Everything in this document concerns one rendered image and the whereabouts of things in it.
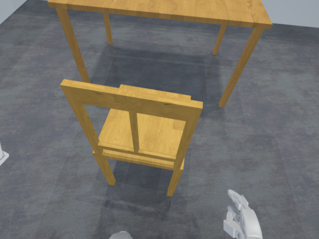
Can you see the chair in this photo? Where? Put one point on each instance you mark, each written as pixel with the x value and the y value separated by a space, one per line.
pixel 144 126

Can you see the table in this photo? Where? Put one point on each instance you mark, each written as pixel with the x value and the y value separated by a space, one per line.
pixel 244 13

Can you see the right robot hand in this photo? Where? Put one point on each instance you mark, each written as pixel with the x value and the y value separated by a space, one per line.
pixel 246 223

